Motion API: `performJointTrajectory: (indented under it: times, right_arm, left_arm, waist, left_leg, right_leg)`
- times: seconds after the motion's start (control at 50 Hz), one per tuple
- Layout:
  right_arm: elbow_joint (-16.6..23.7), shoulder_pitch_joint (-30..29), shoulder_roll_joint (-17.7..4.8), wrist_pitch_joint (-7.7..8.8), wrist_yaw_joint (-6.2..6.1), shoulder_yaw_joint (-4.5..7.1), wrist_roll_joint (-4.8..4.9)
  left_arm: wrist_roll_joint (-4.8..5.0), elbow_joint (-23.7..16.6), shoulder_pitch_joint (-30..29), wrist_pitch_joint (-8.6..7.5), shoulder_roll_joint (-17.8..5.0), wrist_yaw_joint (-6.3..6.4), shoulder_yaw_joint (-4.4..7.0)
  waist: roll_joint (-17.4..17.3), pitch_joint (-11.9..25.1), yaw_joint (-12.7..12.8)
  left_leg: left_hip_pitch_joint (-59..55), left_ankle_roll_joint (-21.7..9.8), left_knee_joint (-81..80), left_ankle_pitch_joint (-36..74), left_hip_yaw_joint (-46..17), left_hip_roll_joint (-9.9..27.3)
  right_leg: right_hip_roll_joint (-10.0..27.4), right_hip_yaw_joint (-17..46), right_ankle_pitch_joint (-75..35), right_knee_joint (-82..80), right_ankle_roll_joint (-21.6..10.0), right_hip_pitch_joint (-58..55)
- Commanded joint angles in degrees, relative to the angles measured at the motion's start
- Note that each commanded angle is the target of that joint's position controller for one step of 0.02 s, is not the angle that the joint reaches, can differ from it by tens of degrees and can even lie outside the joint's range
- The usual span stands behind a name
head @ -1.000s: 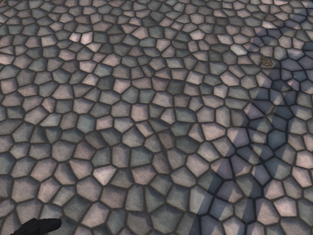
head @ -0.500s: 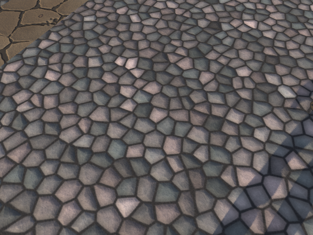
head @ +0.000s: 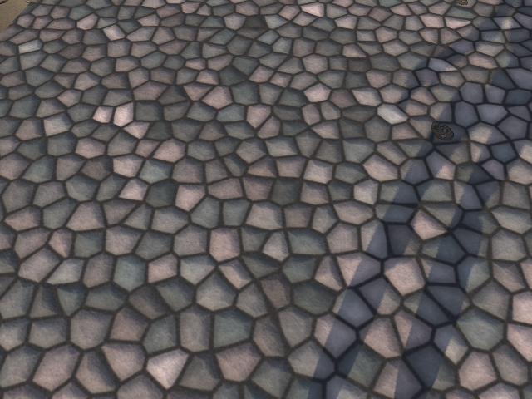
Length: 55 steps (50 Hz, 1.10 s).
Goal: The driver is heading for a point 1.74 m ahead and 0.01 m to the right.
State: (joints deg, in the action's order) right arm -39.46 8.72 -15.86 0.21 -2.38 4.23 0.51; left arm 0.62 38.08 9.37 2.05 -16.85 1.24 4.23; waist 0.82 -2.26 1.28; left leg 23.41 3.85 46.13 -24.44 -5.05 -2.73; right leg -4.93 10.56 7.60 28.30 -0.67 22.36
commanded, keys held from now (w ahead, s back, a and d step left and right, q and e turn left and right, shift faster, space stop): e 0.22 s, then no key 0.78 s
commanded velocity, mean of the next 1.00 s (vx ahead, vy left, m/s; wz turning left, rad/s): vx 0.00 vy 0.00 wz -0.25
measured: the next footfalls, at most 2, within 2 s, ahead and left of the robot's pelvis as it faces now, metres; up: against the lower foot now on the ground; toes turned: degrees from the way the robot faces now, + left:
left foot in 0.08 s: +0.07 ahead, +0.12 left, +0.00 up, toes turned -12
right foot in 0.48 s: +0.00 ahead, -0.12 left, +0.00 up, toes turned -12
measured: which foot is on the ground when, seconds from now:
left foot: up 0.00-0.06, down 0.08-1.00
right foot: down 0.00-0.08, up 0.10-0.46, down 0.48-1.00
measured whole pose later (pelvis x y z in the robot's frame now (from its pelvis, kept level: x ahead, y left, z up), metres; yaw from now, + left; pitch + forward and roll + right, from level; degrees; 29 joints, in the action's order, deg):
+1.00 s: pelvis +0.00 -0.02 +0.00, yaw -14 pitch -1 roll +0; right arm -47.5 13.1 -15.1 0.4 -1.9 1.9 -0.6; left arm -0.6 44.8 9.9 0.9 -13.4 0.2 1.7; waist 0.0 -1.6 -1.0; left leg 10.6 3.1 27.4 -15.5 0.9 3.5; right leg -2.1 1.5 16.8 28.5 -1.7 10.5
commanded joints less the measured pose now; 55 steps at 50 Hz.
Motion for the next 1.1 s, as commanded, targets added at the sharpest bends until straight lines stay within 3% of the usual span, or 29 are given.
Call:
performJointTrajectory:
  times: [0.02,0.06,0.08,0.1,0.12,0.14,0.16,0.18,0.2,0.24,0.3,0.36,0.4,0.44,0.46,0.48,0.5,0.52,0.54,0.56,0.6,0.64,0.66,0.7,0.8,1.1]
  right_arm:
    - [2.79,3.47,-4.84,1.11,1.02,1.37,0.42]
    - [1.74,6.46,-5.22,1.37,1.45,1.92,0.2]
    - [1.68,7.51,-7.38,1.33,1.23,2.66,-0.4]
    - [2.77,7.69,-12.27,0.96,0.84,3.57,-1.96]
    - [3.57,4.88,-13.99,1.17,1.39,3.95,-4.36]
    - [5.49,0.18,-10.39,1.58,1.15,2.87,-4.07]
    - [6.01,-3.1,-7.56,1.66,0.77,2.05,-2.89]
    - [6.64,-4.64,-6.29,1.61,0.41,1.53,-1.83]
    - [6.62,-4.78,-5.68,1.47,0.16,1.14,-1.2]
    - [6.2,-1.98,-5.51,1.02,-0.26,0.77,-1.52]
    - [4.62,3.12,-7.1,0.34,-0.36,1.26,-1.57]
    - [4.39,1.97,-9.2,0.01,0.38,1.87,-0.92]
    - [3.69,2.56,-9.99,-0.15,0.96,2.0,-0.32]
    - [2.94,2.0,-9.52,-0.26,1.25,1.62,0.64]
    - [2.1,2.82,-8.46,-0.15,1.3,1.17,1.19]
    - [1.03,5.47,-7.0,0.48,1.47,0.53,0.71]
    - [2.19,6.31,-3.44,1.32,2.05,-0.85,-2.15]
    - [3.03,4.64,-2.3,1.52,1.88,-1.32,-2.21]
    - [2.82,1.92,-5.47,1.17,1.48,-0.71,-1.87]
    - [2.66,0.85,-5.41,1.0,1.46,-0.59,-1.53]
    - [1.55,1.91,-5.44,0.32,1.14,-0.6,-1.84]
    - [0.99,3.49,-5.78,0.4,1.42,-0.88,-1.79]
    - [-0.08,4.04,-7.45,0.58,1.59,-0.37,-1.45]
    - [-0.69,3.37,-6.01,0.89,1.75,-0.62,-1.47]
    - [-2.63,4.41,-5.77,1.27,1.2,-0.69,-1.35]
    - [-8.0,5.11,-5.65,0.48,-0.2,-0.78,-0.94]
  left_arm:
    - [0.39,-4.59,-1.98,0.36,-9.97,0.51,3.14]
    - [1.3,-4.98,-3.24,0.87,-9.47,0.63,3.1]
    - [1.37,-4.85,-2.05,0.81,-7.99,0.7,2.72]
    - [0.93,-5.28,-0.5,0.59,-4.77,0.57,1.94]
    - [0.6,-6.76,-1.43,-0.45,-7.53,0.47,3.11]
    - [0.09,-5.19,0.13,-0.66,-11.13,0.39,4.26]
    - [0.34,-3.31,2.07,-0.24,-11.44,0.34,4.62]
    - [0.26,-1.78,3.84,0.46,-9.89,0.61,4.38]
    - [0.23,-1.58,4.34,0.92,-8.79,0.53,4.03]
    - [0.67,-2.93,1.97,0.96,-7.15,0.26,3.29]
    - [0.48,-5.07,-2.2,0.52,-4.87,0.05,1.97]
    - [-0.11,-5.61,-2.49,0.27,-3.18,-0.67,0.7]
    - [0.05,-5.4,-1.88,0.22,-4.05,-0.94,0.77]
    - [0.07,-3.95,1.21,0.16,-3.87,-1.18,0.84]
    - [-0.19,-3.05,3.04,0.05,-3.79,-1.26,0.8]
    - [-0.49,-3.25,3.71,0.04,-5.67,-0.99,0.97]
    - [-1.16,-3.93,5.43,0.19,-10.29,-0.21,1.6]
    - [-1.95,-3.4,1.05,-0.05,-8.1,-0.51,0.72]
    - [-2.1,-4.57,-1.53,-0.78,-4.75,-0.95,-0.06]
    - [-2.32,-3.7,-2.34,-1.39,-3.32,-1.04,-0.61]
    - [-1.47,-3.35,-3.99,-2.04,-4.41,-1.13,-0.47]
    - [-1.72,-2.35,-2.7,-2.16,-3.27,-1.18,-0.97]
    - [-1.73,-2.41,-1.91,-1.96,-2.82,-1.24,-1.12]
    - [-1.73,-1.71,-1.84,-1.98,-3.35,-1.31,-1.16]
    - [-1.37,-0.55,-2.0,-1.86,-2.95,-1.01,-1.16]
    - [-0.98,7.11,0.03,-2.09,-2.88,-0.48,-0.92]
  waist:
    - [9.47,8.53,-0.89]
    - [8.92,7.25,-2.98]
    - [5.96,6.99,-2.94]
    - [-7.48,6.81,-1.66]
    - [-16.93,3.96,-1.04]
    - [-11.4,2.84,0.52]
    - [-8.57,2.06,1.71]
    - [-7.64,2.08,1.91]
    - [-7.71,1.38,1.27]
    - [-7.53,1.5,-0.61]
    - [-9.16,3.39,-3.77]
    - [-10.85,5.12,-3.77]
    - [-11.77,5.57,-3.89]
    - [-11.05,5.8,-1.93]
    - [-10.0,5.62,-0.75]
    - [-7.3,7.37,-1.07]
    - [5.57,11.86,-2.92]
    - [13.16,9.84,-3.67]
    - [9.23,7.58,-1.98]
    - [8.9,6.98,-2.24]
    - [8.3,5.02,-2.72]
    - [6.32,4.82,-2.87]
    - [2.47,3.2,-1.86]
    - [0.77,1.82,-2.03]
    - [-0.5,3.44,-2.21]
    - [-0.18,2.49,-2.29]
  left_leg:
    - [-4.2,-0.51,-10.01,4.02,0.59,-1.07]
    - [-11.17,-2.35,-21.19,11.62,1.91,-0.85]
    - [-16.52,-4.42,-24.72,12.82,-1.35,4.2]
    - [-20.24,-10.4,-29.86,9.66,-16.11,17.75]
    - [-11.95,-18.13,-33.0,12.25,-27.77,26.09]
    - [-9.48,-18.44,-32.67,12.1,-23.47,24.76]
    - [-8.31,-15.52,-31.75,11.39,-16.67,20.49]
    - [-9.53,-13.6,-30.9,11.82,-11.86,17.21]
    - [-10.03,-13.73,-30.28,15.57,-9.05,16.59]
    - [-11.63,-14.7,-29.9,19.99,-4.49,14.97]
    - [-19.37,-16.5,-28.35,23.91,-4.45,16.34]
    - [-17.92,-16.85,-26.98,27.55,-2.56,17.16]
    - [-16.95,-17.19,-25.74,31.32,-2.74,17.73]
    - [-16.06,-16.03,-22.81,34.27,-2.18,17.21]
    - [-14.13,-13.86,-21.24,33.64,-1.16,16.15]
    - [-9.96,-9.82,-19.42,28.69,0.29,14.54]
    - [-2.77,-4.73,-10.04,12.59,5.15,9.71]
    - [-1.47,-1.72,-11.89,-2.66,5.84,6.77]
    - [-2.78,-0.53,-10.32,-2.26,5.07,7.05]
    - [-3.31,-0.56,-12.11,1.62,4.87,6.8]
    - [-6.98,-0.31,-17.5,11.32,4.27,6.91]
    - [-11.94,-0.63,-20.23,18.83,3.83,7.64]
    - [-11.13,-1.32,-19.63,17.07,4.49,7.24]
    - [-11.06,-1.62,-20.61,17.24,4.41,7.08]
    - [-12.62,-1.03,-21.1,19.31,4.52,7.17]
    - [-14.56,-1.27,-21.4,19.53,5.11,6.94]
  right_leg:
    - [12.18,18.33,1.85,-9.38,-10.13,-8.1]
    - [9.9,18.13,7.59,-8.19,-7.57,-3.89]
    - [7.1,15.76,14.35,-4.67,-4.79,1.23]
    - [-0.43,6.35,23.43,9.88,-1.06,10.31]
    - [-2.75,0.15,28.09,23.76,1.12,14.82]
    - [0.57,1.03,23.96,33.09,2.2,13.74]
    - [0.76,-0.02,19.77,36.65,2.88,13.12]
    - [0.87,-1.12,16.6,40.27,3.94,13.59]
    - [1.34,-1.83,14.69,43.81,4.97,14.73]
    - [2.19,-4.51,12.51,42.84,6.29,14.87]
    - [3.59,-5.06,13.83,32.16,7.45,15.09]
    - [5.28,-8.53,17.7,20.29,6.55,6.01]
    - [4.58,-10.98,17.52,13.71,5.67,1.06]
    - [3.78,-12.32,9.41,1.47,3.71,-5.26]
    - [3.44,-12.42,1.44,-8.0,1.97,-10.65]
    - [6.4,-7.86,-6.14,-10.09,0.23,-18.65]
    - [17.92,4.82,-25.95,-6.74,-3.4,-27.66]
    - [22.41,7.79,-23.25,-6.25,-11.53,-19.2]
    - [19.74,6.41,-15.45,-7.77,-12.37,-16.5]
    - [17.39,4.57,-10.85,-7.96,-10.38,-16.06]
    - [14.45,2.09,-5.94,-7.69,-7.16,-13.42]
    - [11.9,0.26,-0.51,-7.4,-4.67,-10.75]
    - [10.35,-1.08,2.3,-7.76,-3.65,-9.93]
    - [9.53,-1.61,1.73,-6.6,-3.14,-10.07]
    - [8.86,-2.67,-4.84,-5.08,-3.34,-11.83]
    - [7.27,-4.68,-5.54,-5.11,-2.37,-11.2]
